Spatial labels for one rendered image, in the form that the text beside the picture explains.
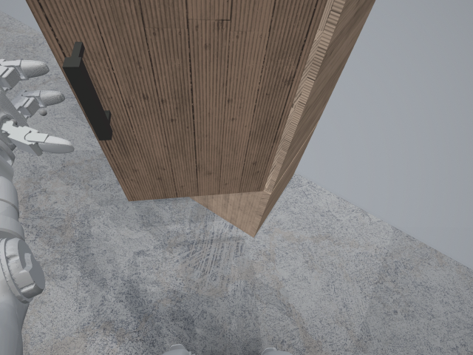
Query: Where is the cupboard door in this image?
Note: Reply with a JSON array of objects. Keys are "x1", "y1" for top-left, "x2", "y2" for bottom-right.
[{"x1": 26, "y1": 0, "x2": 327, "y2": 201}]

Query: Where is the left robot shin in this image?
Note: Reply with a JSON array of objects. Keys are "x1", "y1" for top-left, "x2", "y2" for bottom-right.
[{"x1": 169, "y1": 344, "x2": 186, "y2": 351}]

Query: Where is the robot left upper arm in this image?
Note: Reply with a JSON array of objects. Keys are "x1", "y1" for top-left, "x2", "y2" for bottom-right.
[{"x1": 0, "y1": 237, "x2": 45, "y2": 355}]

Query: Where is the handle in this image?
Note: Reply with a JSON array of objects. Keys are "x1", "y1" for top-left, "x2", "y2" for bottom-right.
[{"x1": 62, "y1": 42, "x2": 112, "y2": 141}]

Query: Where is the left robot hand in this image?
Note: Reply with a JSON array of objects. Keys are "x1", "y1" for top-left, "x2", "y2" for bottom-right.
[{"x1": 0, "y1": 59, "x2": 74, "y2": 156}]

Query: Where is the left robot forearm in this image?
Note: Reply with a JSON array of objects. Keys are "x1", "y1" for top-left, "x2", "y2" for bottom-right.
[{"x1": 0, "y1": 140, "x2": 25, "y2": 242}]

